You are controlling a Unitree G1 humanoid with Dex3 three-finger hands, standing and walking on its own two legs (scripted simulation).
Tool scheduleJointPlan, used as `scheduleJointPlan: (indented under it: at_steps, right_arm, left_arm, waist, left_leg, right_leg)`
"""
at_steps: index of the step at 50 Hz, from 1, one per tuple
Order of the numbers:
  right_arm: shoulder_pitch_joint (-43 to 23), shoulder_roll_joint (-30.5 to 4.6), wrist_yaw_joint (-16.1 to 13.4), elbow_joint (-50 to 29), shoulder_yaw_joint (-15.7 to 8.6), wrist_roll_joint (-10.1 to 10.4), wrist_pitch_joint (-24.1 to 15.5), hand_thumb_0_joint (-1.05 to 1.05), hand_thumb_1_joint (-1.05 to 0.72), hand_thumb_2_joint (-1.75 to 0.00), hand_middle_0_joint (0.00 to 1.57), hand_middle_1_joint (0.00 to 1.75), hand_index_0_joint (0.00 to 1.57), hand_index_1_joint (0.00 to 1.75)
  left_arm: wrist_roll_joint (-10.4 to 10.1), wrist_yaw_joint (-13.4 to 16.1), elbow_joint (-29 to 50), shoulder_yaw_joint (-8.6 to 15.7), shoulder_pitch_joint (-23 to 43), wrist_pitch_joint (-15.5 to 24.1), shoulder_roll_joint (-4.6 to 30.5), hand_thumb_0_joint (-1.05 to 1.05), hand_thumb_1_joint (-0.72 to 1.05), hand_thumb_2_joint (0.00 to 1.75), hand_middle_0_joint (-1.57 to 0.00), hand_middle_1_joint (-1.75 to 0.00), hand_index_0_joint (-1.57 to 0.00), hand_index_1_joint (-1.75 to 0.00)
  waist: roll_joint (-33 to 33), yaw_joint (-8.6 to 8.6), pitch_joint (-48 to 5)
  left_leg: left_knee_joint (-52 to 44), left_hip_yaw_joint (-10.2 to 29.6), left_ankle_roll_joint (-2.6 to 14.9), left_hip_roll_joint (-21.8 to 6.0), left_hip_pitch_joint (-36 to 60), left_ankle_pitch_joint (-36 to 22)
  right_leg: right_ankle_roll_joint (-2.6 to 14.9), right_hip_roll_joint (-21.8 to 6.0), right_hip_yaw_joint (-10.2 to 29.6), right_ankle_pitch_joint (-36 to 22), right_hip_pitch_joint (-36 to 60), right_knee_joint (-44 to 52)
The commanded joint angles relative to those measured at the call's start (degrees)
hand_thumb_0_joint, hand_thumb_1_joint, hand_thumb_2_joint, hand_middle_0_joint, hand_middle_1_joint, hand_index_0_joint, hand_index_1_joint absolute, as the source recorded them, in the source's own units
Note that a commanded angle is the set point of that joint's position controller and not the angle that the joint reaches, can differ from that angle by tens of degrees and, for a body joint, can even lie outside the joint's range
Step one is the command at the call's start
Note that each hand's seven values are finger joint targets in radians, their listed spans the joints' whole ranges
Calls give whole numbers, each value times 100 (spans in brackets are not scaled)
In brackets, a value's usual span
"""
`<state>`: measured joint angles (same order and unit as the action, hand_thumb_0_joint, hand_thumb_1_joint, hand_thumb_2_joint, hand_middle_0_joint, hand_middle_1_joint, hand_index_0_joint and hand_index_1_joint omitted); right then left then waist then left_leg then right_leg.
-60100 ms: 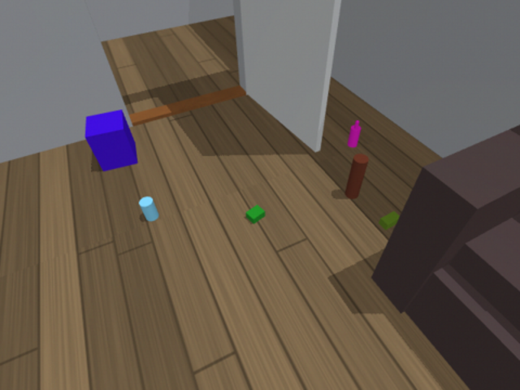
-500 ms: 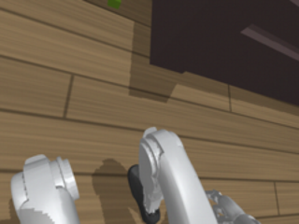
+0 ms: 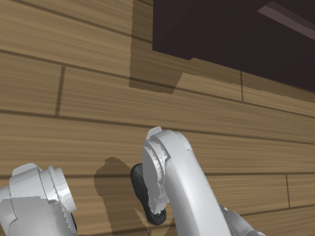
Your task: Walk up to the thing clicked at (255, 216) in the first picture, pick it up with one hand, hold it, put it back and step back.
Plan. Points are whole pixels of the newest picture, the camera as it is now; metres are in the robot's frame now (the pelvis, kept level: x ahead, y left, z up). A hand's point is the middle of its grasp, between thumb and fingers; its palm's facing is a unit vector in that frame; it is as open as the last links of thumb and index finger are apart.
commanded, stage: rest palm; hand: left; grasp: from above
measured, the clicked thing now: out of the picture +0.47 +0.35 -0.29
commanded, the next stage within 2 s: close in 0.64 s
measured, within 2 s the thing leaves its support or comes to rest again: neither
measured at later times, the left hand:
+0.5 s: hand out of the picture +0.44 +0.36 -0.23, palm faces -0.50 -0.07 -0.87, open 14.2 cm
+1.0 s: hand out of the picture +0.44 +0.34 -0.23, palm faces -0.44 -0.04 -0.90, open 14.0 cm
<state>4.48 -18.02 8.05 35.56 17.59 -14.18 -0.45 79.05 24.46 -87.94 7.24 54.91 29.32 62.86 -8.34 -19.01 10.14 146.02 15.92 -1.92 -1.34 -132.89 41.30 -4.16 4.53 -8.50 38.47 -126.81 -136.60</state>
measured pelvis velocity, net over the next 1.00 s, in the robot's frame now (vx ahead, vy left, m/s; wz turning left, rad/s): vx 0.00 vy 0.01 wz -0.02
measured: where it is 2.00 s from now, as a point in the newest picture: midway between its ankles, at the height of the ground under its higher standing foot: (113, 224)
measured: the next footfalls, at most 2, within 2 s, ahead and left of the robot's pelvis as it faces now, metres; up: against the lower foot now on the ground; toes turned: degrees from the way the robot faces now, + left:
none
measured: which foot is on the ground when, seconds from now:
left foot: down 0.00-1.00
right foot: down 0.00-1.00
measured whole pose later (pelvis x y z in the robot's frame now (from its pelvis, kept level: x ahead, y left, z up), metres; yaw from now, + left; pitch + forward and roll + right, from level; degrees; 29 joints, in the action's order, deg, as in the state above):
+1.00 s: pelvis +0.00 +0.01 -0.01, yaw -1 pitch +27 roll -14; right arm 2.8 -18.5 8.2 37.9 17.2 -15.6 -5.1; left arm 81.4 33.8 -94.0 2.9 57.9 21.1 60.4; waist -8.8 -20.3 7.4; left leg 147.1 15.7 -1.0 -1.5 -134.7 41.3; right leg -4.2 4.8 -8.4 38.4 -128.0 -137.0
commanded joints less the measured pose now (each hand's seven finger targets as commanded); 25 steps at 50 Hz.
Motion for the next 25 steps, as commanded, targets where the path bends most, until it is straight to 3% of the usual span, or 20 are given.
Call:
scheduleJointPlan:
  at_steps: [1, 3, 6, 8, 10, 14, 17, 19, 22, 25]
  right_arm:
    - [879, -1794, -147, 156, -565, -108, 19, 0, -90, -90, 20, 30, 20, 30]
    - [815, -1778, -163, 224, -627, -141, -37, 0, -90, -90, 20, 30, 20, 30]
    - [789, -1768, -179, 315, -665, -151, -150, 0, -91, -90, 20, 30, 20, 30]
    - [715, -1778, -163, 444, -741, -142, -231, 0, -91, -90, 20, 30, 20, 30]
    - [681, -1761, -177, 424, -735, -98, -330, 0, -91, -91, 20, 30, 20, 30]
    - [723, -1809, -164, 404, -755, 41, -525, 0, -91, -91, 20, 30, 20, 30]
    - [706, -1846, -127, 254, -764, 127, -637, 0, -91, -91, 20, 30, 20, 30]
    - [766, -1885, -123, 185, -740, 118, -627, 0, -91, -91, 20, 30, 20, 30]
    - [901, -1818, -104, 157, -718, 120, -582, 0, -91, -91, 20, 30, 20, 30]
    - [952, -1875, -100, 33, -681, 97, -518, 0, -91, -91, 20, 30, 20, 30]
  left_arm:
    - [159, 821, 486, 75, 1363, 115, 1424, 0, -53, 102, -6, -95, -5, -96]
    - [286, 1069, 330, -110, 1389, -80, 1226, 0, -55, 103, -6, -94, -4, -96]
    - [334, 1385, 327, -145, 1612, -425, 1159, 0, -56, 104, -6, -93, -4, -95]
    - [227, 1477, 134, -254, 1672, -690, 993, 0, -54, 102, -6, -93, -4, -95]
    - [198, 1483, -167, -407, 1749, -928, 865, 0, -54, 102, -6, -94, -4, -96]
    - [24, 1221, -156, -465, 1949, -1279, 933, 0, -54, 101, -6, -95, -4, -96]
    - [-145, 935, -89, -327, 1970, -1361, 1049, 0, -52, 99, -6, -97, -5, -97]
    - [-194, 778, -158, -173, 1825, -1325, 1200, 0, -51, 98, -6, -97, -5, -97]
    - [-269, 465, -73, -141, 1588, -1232, 1131, 0, -50, 97, -6, -98, -6, -98]
    - [-316, 287, 172, -59, 1535, -1007, 1285, 0, -51, 97, -6, -98, -6, -98]
  waist:
    - [2899, -196, -3759]
    - [2891, -199, -3756]
    - [3016, -208, -3909]
    - [2982, -194, -3877]
    - [2945, -285, -3684]
    - [2945, -295, -3704]
    - [3027, -262, -3877]
    - [3034, -295, -3932]
    - [3016, -329, -3930]
    - [3007, -317, -3883]
  left_leg:
    - [-1454, -675, 269, -153, 2845, -1245]
    - [-1481, -674, 243, -170, 2859, -1163]
    - [-1489, -714, 228, -158, 2892, -1295]
    - [-1495, -710, 207, -142, 2720, -1190]
    - [-1520, -753, 227, -133, 2561, -968]
    - [-1474, -787, 267, -116, 2496, -794]
    - [-1536, -704, 245, -111, 2650, -934]
    - [-1537, -685, 232, -106, 2661, -1158]
    - [-1424, -721, 222, -103, 2753, -1519]
    - [-1377, -714, 213, -94, 2755, -1626]
  right_leg:
    - [482, 217, -629, -1204, 1779, 1202]
    - [520, 227, -601, -1117, 1601, 1179]
    - [539, 234, -566, -1287, 1601, 1144]
    - [554, 227, -609, -1197, 1349, 1105]
    - [565, 235, -568, -1089, 1322, 1139]
    - [548, 186, -529, -1020, 1299, 1148]
    - [542, 132, -584, -1153, 1354, 1051]
    - [536, 116, -622, -1335, 1530, 1018]
    - [530, 125, -605, -1576, 1715, 1042]
    - [555, 117, -628, -1606, 1873, 1117]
